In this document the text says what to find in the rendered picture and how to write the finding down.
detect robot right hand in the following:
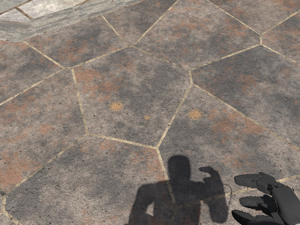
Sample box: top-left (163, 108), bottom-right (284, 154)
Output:
top-left (232, 172), bottom-right (300, 225)

